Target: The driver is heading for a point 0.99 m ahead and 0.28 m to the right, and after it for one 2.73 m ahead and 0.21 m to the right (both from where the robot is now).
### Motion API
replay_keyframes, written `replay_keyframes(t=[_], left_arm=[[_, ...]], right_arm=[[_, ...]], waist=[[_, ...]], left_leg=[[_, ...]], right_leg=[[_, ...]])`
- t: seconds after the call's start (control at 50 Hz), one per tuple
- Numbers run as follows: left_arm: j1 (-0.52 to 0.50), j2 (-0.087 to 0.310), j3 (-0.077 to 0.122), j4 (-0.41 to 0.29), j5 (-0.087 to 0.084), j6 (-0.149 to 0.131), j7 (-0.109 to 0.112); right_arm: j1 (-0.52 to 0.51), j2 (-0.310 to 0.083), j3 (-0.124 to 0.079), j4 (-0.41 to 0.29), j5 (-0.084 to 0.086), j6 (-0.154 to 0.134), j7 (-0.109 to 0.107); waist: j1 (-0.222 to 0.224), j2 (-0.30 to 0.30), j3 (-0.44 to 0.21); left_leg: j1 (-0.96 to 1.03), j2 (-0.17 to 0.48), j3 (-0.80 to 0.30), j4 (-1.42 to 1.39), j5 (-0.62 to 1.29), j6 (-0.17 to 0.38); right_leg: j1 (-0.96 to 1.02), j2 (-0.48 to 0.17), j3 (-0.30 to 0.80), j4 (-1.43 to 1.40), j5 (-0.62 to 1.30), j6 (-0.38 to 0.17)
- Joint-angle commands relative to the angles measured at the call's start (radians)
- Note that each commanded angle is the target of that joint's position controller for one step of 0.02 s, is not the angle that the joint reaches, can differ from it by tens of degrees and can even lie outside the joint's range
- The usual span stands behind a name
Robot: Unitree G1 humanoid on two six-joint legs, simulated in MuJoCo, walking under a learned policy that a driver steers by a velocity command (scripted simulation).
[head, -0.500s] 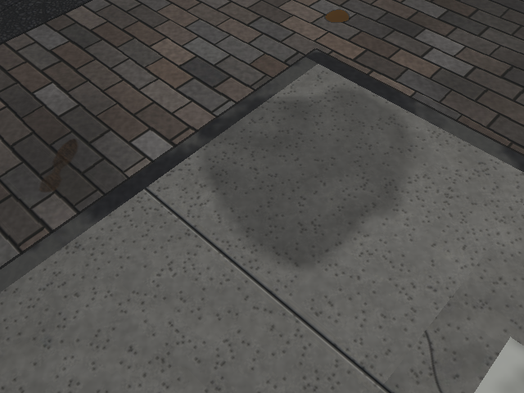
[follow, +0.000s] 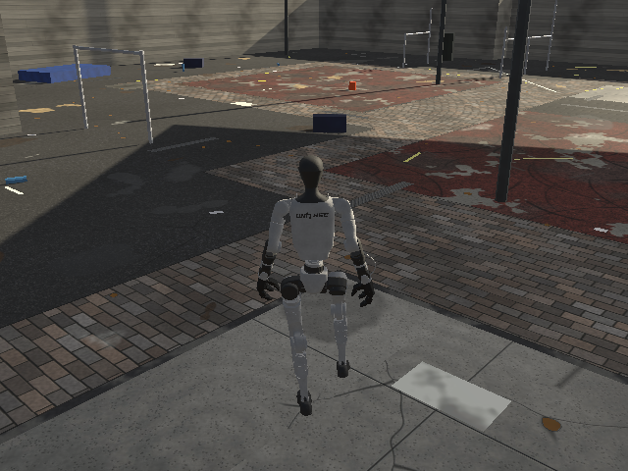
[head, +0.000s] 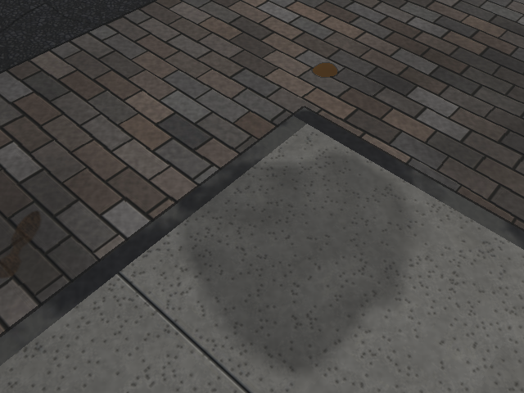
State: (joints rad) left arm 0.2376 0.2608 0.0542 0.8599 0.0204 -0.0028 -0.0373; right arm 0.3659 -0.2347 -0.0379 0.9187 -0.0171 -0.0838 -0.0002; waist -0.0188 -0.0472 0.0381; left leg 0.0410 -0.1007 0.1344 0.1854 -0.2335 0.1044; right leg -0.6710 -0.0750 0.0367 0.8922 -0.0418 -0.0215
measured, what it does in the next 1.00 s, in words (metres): walks ahead, turning right: right foot, then left foot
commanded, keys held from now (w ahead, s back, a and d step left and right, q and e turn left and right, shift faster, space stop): w+e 0.84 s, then w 0.16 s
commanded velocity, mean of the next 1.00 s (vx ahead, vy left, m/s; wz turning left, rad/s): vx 0.50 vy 0.00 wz -0.51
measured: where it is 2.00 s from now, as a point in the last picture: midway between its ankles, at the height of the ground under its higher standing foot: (387, 226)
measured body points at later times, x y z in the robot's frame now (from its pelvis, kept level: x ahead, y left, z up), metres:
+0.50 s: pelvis +0.27 -0.05 +0.00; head +0.30 -0.07 +0.45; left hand +0.37 +0.22 -0.12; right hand +0.36 -0.34 -0.11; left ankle +0.44 +0.10 -0.67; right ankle +0.22 -0.08 -0.74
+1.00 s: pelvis +0.55 -0.10 +0.00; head +0.57 -0.10 +0.45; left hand +0.81 +0.04 -0.11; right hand +0.42 -0.34 -0.12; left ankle +0.57 +0.00 -0.74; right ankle +0.53 -0.25 -0.67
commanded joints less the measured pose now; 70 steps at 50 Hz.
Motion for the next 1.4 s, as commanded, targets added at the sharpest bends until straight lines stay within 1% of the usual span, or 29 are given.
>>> replay_keyframes(t=[0.02, 0.1, 0.18, 0.2, 0.22, 0.24, 0.26, 0.3, 0.36, 0.48, 0.6, 0.68, 0.7, 0.72, 0.74, 0.76, 0.8, 0.84, 0.92, 1.04, 1.12, 1.16, 1.2, 1.22, 1.24, 1.26, 1.28, 1.32, 1.4], left_arm=[[-0.115, 0.029, -0.004, -0.086, 0.006, -0.017, -0.007], [-0.188, 0.017, -0.016, -0.129, 0.010, -0.021, -0.015], [0.042, 0.076, 0.011, -0.074, 0.015, -0.024, -0.001], [0.187, 0.112, 0.031, -0.032, 0.025, -0.032, 0.006], [0.283, 0.223, 0.068, -0.019, 0.031, -0.028, 0.024], [0.211, 0.274, 0.080, -0.035, 0.006, -0.019, 0.023], [0.173, 0.244, 0.078, -0.034, -0.021, -0.014, 0.023], [0.083, 0.141, 0.051, -0.038, -0.015, -0.016, 0.029], [0.055, 0.118, 0.038, -0.040, -0.022, -0.043, 0.033], [0.155, 0.160, 0.050, -0.026, -0.025, -0.051, 0.033], [0.232, 0.178, 0.055, -0.028, -0.008, -0.042, 0.045], [0.130, 0.213, 0.062, -0.065, -0.002, -0.052, 0.049], [0.117, 0.199, 0.057, -0.068, -0.012, -0.060, 0.038], [0.138, 0.110, 0.031, -0.100, -0.020, -0.070, 0.032], [0.264, 0.063, 0.022, -0.131, -0.040, -0.064, 0.031], [0.230, 0.150, 0.030, -0.086, -0.004, -0.043, 0.042], [0.126, 0.135, 0.030, -0.096, 0.002, -0.035, 0.023], [0.118, 0.115, 0.028, -0.099, 0.017, -0.013, 0.004], [0.050, 0.079, 0.015, -0.130, 0.018, -0.001, -0.013], [-0.162, 0.038, -0.018, -0.191, 0.018, -0.017, -0.026], [-0.238, 0.049, -0.026, -0.214, 0.019, -0.026, -0.022], [-0.206, 0.061, -0.022, -0.206, 0.025, -0.036, -0.010], [0.059, 0.107, 0.002, -0.112, 0.045, -0.060, 0.010], [0.220, 0.204, 0.028, -0.092, 0.067, -0.067, 0.028], [0.237, 0.278, 0.047, -0.090, 0.042, -0.056, 0.038], [0.180, 0.217, 0.036, -0.091, 0.014, -0.052, 0.040], [0.100, 0.150, 0.016, -0.092, 0.009, -0.057, 0.039], [0.029, 0.070, -0.004, -0.087, 0.004, -0.072, 0.037], [0.054, 0.070, 0.000, -0.052, -0.005, -0.105, 0.042]], right_arm=[[0.009, -0.103, -0.014, -0.029, 0.000, -0.019, -0.013], [0.066, -0.117, -0.010, 0.013, -0.006, -0.008, -0.032], [0.025, -0.184, -0.024, 0.008, -0.016, 0.012, -0.046], [-0.007, -0.195, -0.027, -0.008, -0.010, 0.016, -0.042], [-0.004, -0.141, -0.013, -0.055, 0.003, 0.006, -0.030], [-0.011, -0.107, -0.013, -0.109, 0.004, -0.005, -0.010], [-0.090, -0.134, -0.012, -0.123, -0.013, -0.016, -0.003], [-0.102, -0.129, -0.010, -0.130, 0.000, -0.029, 0.001], [-0.072, -0.102, -0.003, -0.134, -0.036, 0.026, 0.006], [-0.281, -0.089, 0.005, -0.222, -0.028, 0.047, 0.017], [-0.441, -0.101, 0.017, -0.287, -0.014, 0.029, 0.022], [-0.221, -0.172, -0.007, -0.234, -0.009, 0.008, 0.006], [-0.085, -0.205, -0.021, -0.204, -0.018, -0.006, -0.007], [0.077, -0.279, -0.037, -0.203, -0.040, -0.009, -0.026], [0.019, -0.349, -0.056, -0.208, -0.043, 0.009, -0.026], [-0.052, -0.244, -0.044, -0.222, -0.028, 0.021, -0.020], [-0.133, -0.131, -0.015, -0.225, -0.021, 0.020, -0.012], [-0.113, -0.121, -0.011, -0.199, -0.014, 0.006, -0.014], [-0.051, -0.131, -0.018, -0.154, -0.003, -0.028, 0.005], [-0.004, -0.140, -0.022, -0.100, 0.001, -0.024, 0.014], [0.074, -0.171, -0.030, -0.049, 0.002, -0.008, 0.011], [0.087, -0.184, -0.032, -0.027, 0.004, 0.004, 0.008], [0.084, -0.168, -0.023, -0.021, 0.012, 0.010, 0.008], [0.078, -0.098, -0.002, -0.075, 0.027, 0.005, 0.014], [0.150, -0.058, 0.001, -0.089, 0.028, 0.010, 0.010], [0.072, -0.148, -0.028, -0.072, 0.010, 0.025, 0.000], [0.037, -0.126, -0.026, -0.080, 0.015, 0.023, 0.006], [0.041, -0.099, -0.028, -0.054, 0.003, 0.038, 0.013], [0.008, -0.057, -0.031, -0.059, -0.009, 0.072, 0.038]], waist=[[-0.019, 0.101, 0.067], [-0.029, 0.104, 0.068], [0.089, 0.156, -0.081], [0.170, 0.121, -0.153], [0.193, -0.030, -0.248], [0.114, -0.174, -0.297], [0.125, -0.006, -0.204], [0.043, 0.104, -0.017], [-0.011, 0.061, -0.012], [0.052, -0.001, 0.004], [0.119, -0.024, -0.009], [-0.005, -0.027, -0.082], [-0.078, 0.033, -0.160], [-0.123, 0.154, -0.320], [-0.019, 0.400, -0.375], [-0.007, 0.190, -0.235], [0.006, 0.077, -0.064], [0.022, 0.151, -0.030], [0.026, 0.148, -0.028], [-0.007, 0.142, 0.017], [-0.026, 0.148, 0.027], [-0.002, 0.147, 0.011], [0.115, 0.082, -0.140], [0.172, -0.066, -0.288], [0.135, -0.217, -0.366], [0.132, -0.054, -0.246], [0.088, -0.042, -0.117], [0.036, -0.052, -0.031], [-0.002, -0.036, -0.004]], left_leg=[[-0.031, 0.284, -0.043, -0.070, 0.489, 0.015], [0.089, 0.315, 0.017, 0.026, 0.765, -0.001], [0.094, 0.342, 0.060, 0.431, 1.169, -0.012], [-0.029, 0.320, 0.074, 0.667, 0.982, -0.016], [-0.316, 0.225, 0.093, 1.029, 0.475, -0.046], [-0.683, 0.009, -0.066, 1.306, -0.289, -0.077], [-0.782, 0.098, -0.209, 1.298, -0.198, -0.063], [-0.728, 0.172, -0.188, 1.120, -0.085, -0.073], [-0.607, 0.196, -0.168, 0.981, -0.071, -0.125], [-0.683, 0.186, -0.125, 0.678, 0.132, -0.173], [-0.682, 0.130, -0.137, 0.457, 0.194, -0.149], [-0.313, 0.070, -0.148, 0.316, 0.082, -0.088], [-0.108, 0.120, -0.185, 0.258, 0.095, -0.057], [0.119, 0.377, -0.438, 0.230, -0.128, -0.009], [0.252, 0.570, -0.908, 0.090, -0.190, 0.106], [0.127, 0.531, -0.868, 0.088, -0.323, 0.100], [-0.087, 0.428, -0.555, 0.050, -0.128, 0.058], [-0.165, 0.363, -0.376, 0.020, 0.050, 0.031], [-0.164, 0.357, -0.262, -0.022, 0.231, 0.067], [-0.169, 0.305, -0.097, -0.052, 0.311, 0.054], [-0.088, 0.347, -0.101, -0.011, 0.393, 0.047], [-0.051, 0.354, -0.116, 0.086, 0.575, 0.043], [-0.148, 0.282, -0.069, 0.410, 0.631, 0.011], [-0.398, 0.210, -0.029, 0.729, 0.273, -0.024], [-0.633, 0.065, -0.074, 0.984, -0.323, -0.039], [-0.690, 0.116, -0.192, 1.043, -0.260, -0.024], [-0.691, 0.152, -0.196, 1.011, -0.175, -0.020], [-0.625, 0.189, -0.181, 0.935, -0.089, -0.034], [-0.641, 0.193, -0.166, 0.928, 0.018, -0.058]], right_leg=[[-0.019, 0.013, -0.064, -0.113, 0.067, -0.009], [0.023, 0.058, -0.156, -0.250, -0.014, -0.061], [0.320, 0.169, -0.195, -0.295, -0.205, -0.161], [0.531, 0.160, -0.134, -0.394, -0.182, -0.203], [0.793, -0.074, 0.193, -0.430, -0.254, -0.304], [0.969, -0.265, 0.713, -0.560, -0.139, -0.444], [0.903, -0.243, 0.605, -0.592, -0.142, -0.420], [0.639, -0.174, 0.403, -0.648, -0.019, -0.329], [0.493, -0.066, 0.253, -0.672, 0.169, -0.284], [0.513, 0.007, 0.215, -0.671, 0.231, -0.220], [0.662, -0.025, 0.293, -0.584, 0.312, -0.198], [0.593, -0.014, 0.328, -0.395, 0.454, -0.130], [0.520, 0.051, 0.277, -0.200, 0.401, -0.105], [0.398, 0.113, 0.187, 0.085, 0.065, -0.086], [0.107, 0.247, 0.089, 0.293, -0.544, -0.062], [0.025, 0.137, 0.092, 0.373, -0.459, -0.071], [0.061, 0.075, 0.065, 0.313, -0.310, -0.055], [0.098, 0.042, 0.045, 0.278, -0.282, -0.036], [0.050, 0.046, 0.053, 0.220, -0.209, -0.021], [0.086, 0.043, -0.033, -0.141, -0.032, -0.001], [0.155, 0.047, -0.098, -0.279, -0.081, -0.039], [0.241, 0.075, -0.116, -0.338, -0.155, -0.066], [0.612, 0.085, -0.094, -0.433, -0.120, -0.107], [0.900, -0.190, 0.212, -0.468, -0.241, -0.170], [0.994, -0.397, 0.574, -0.586, -0.210, -0.247], [0.882, -0.343, 0.483, -0.590, -0.220, -0.225], [0.750, -0.293, 0.333, -0.623, -0.166, -0.194], [0.603, -0.209, 0.158, -0.692, -0.076, -0.130], [0.562, -0.178, 0.000, -0.746, 0.087, -0.121]])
